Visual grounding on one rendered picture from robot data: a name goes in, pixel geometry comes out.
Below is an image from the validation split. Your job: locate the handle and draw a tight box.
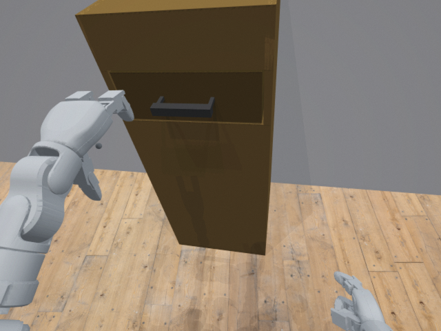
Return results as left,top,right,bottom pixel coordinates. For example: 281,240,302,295
150,97,215,118

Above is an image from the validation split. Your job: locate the cabinet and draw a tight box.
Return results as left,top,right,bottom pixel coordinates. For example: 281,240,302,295
75,0,280,255

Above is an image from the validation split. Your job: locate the left robot hand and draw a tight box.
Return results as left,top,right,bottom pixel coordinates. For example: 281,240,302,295
41,90,134,201

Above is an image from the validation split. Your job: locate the left robot forearm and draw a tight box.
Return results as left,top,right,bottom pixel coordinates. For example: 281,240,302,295
0,141,83,314

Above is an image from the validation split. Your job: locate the right robot hand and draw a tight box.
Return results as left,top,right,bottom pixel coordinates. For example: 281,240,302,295
331,271,385,331

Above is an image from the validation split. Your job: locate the drawer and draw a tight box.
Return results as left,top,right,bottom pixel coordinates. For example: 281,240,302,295
110,70,265,123

